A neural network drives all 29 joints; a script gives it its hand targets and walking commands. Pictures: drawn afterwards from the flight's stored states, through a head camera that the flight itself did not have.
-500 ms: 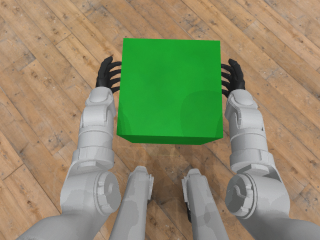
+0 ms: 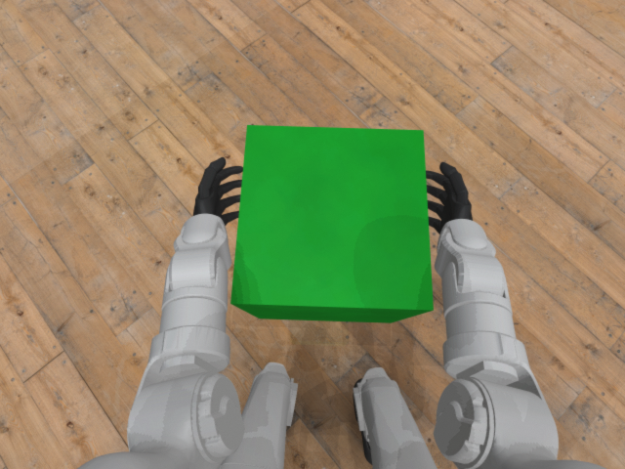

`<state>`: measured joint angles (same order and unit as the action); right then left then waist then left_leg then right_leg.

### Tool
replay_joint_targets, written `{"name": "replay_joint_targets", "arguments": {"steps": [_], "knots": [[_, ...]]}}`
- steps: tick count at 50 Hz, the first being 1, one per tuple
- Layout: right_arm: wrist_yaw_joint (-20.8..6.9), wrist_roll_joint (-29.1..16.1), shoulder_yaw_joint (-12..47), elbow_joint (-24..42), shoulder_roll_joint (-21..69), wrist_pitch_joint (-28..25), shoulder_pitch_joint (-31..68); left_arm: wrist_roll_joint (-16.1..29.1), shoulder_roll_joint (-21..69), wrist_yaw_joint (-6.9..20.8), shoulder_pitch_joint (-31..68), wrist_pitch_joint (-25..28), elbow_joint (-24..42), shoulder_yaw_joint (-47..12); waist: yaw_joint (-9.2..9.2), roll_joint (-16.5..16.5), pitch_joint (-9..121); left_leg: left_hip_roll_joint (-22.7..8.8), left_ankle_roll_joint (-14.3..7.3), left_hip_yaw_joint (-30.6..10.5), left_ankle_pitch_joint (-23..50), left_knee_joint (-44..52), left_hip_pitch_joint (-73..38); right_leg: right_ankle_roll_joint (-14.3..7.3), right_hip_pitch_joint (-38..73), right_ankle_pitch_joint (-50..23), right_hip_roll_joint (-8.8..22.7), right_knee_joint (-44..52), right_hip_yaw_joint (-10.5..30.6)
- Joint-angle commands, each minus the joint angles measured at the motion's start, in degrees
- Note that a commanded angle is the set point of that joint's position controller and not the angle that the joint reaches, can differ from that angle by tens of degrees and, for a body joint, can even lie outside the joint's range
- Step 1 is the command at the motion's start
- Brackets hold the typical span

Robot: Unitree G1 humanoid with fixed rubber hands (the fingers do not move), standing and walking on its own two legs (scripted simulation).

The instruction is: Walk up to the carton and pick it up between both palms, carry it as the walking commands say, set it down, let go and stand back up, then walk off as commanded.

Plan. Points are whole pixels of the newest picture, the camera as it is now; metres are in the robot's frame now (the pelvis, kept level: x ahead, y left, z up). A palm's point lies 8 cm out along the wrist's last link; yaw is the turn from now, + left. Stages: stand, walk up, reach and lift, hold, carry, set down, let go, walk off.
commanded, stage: reach and lift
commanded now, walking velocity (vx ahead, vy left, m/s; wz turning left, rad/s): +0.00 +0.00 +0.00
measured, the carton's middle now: (329, 238) +0.41 +0.01 -0.13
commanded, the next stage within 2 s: none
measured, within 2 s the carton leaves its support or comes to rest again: neither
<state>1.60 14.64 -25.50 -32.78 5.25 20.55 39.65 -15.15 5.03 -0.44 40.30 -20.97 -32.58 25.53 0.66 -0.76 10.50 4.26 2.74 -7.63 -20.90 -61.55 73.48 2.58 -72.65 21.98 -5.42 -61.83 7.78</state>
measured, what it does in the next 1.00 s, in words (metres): rises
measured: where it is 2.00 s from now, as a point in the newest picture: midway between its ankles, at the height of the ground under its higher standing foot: (321, 432)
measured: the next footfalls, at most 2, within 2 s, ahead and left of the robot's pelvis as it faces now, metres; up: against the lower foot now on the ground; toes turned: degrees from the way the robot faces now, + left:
none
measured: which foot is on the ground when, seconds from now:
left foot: down 0.00-1.00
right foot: down 0.00-1.00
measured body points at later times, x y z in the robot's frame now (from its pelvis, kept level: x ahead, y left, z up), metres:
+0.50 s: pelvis +0.02 +0.00 +0.06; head +0.15 +0.00 +0.49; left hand +0.39 +0.16 +0.02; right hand +0.40 -0.15 +0.02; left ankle +0.06 +0.13 -0.64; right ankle +0.05 -0.13 -0.64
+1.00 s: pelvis +0.04 +0.00 +0.10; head +0.08 +0.01 +0.54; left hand +0.37 +0.17 +0.09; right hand +0.37 -0.15 +0.09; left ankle +0.06 +0.13 -0.64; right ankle +0.05 -0.13 -0.64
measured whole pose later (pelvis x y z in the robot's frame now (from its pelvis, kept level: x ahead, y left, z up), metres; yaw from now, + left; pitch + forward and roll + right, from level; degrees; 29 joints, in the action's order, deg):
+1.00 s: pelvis +0.04 +0.00 +0.10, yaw +0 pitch +10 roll +0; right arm -0.6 18.0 -21.8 -23.9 9.8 27.7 21.1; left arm -18.2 9.6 0.9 21.4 -28.2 -23.3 20.5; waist 0.9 -0.8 5.9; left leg 2.2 1.4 -7.9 -10.9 -27.7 26.9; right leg 1.3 -26.1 11.9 -2.6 -28.0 8.3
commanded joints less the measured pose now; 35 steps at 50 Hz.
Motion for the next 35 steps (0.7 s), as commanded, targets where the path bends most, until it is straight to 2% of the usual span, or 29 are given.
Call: {"name": "replay_joint_targets", "arguments": {"steps": [1, 22, 35], "knots": [[-17.69, -9.49, 34.52, -1.98, 59.14, -1.14, 33.91, 9.48, 59.31, 16.87, 32.6, 0.94, -2.96, -33.76, 0.35, 0.58, 44.74, 3.57, -1.48, 8.31, 18.38, 7.53, -29.89, -0.96, 25.58, -17.71, -3.56, 8.09, -8.23], [-19.04, -6.97, 35.88, 1.01, 59.63, 0.37, 23.09, 7.4, 58.85, 18.7, 21.78, -0.45, 0.88, -35.16, 0.33, 0.25, 35.34, 2.6, -1.89, 7.18, 21.95, 21.37, -43.8, -1.34, 39.51, -21.7, -2.06, 22.22, -6.54], [-18.98, -7.16, 37.09, 3.74, 59.19, 2.28, 17.67, 7.89, 58.42, 18.65, 16.52, -2.03, 3.98, -37.79, 0.55, 0.33, 29.19, 2.28, -2.08, 6.46, 23.39, 28.32, -53.48, -1.23, 48.13, -22.78, -1.51, 29.77, -5.91]]}}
